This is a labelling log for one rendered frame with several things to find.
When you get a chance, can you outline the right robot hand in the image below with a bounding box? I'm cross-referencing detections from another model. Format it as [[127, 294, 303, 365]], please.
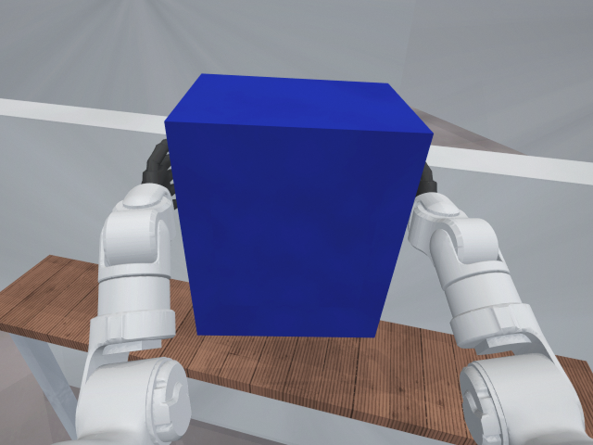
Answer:
[[416, 162, 437, 197]]

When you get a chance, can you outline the carton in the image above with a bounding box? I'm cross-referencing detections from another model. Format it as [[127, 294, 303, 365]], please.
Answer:
[[164, 73, 434, 337]]

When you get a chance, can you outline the left robot hand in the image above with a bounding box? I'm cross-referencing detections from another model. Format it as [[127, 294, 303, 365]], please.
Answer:
[[142, 139, 178, 210]]

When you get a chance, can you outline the right robot upper arm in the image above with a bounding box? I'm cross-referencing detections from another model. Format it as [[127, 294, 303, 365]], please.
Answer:
[[460, 352, 593, 445]]

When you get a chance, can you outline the right robot forearm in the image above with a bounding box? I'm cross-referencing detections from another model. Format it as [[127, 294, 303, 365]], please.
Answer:
[[408, 192, 586, 429]]

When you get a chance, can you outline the table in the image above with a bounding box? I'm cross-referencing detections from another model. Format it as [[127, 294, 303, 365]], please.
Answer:
[[0, 255, 593, 445]]

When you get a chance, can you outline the left robot forearm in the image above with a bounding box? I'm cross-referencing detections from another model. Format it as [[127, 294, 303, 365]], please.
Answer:
[[75, 184, 176, 437]]

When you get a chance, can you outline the left robot upper arm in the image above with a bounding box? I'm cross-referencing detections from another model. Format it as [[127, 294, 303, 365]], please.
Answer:
[[51, 357, 192, 445]]

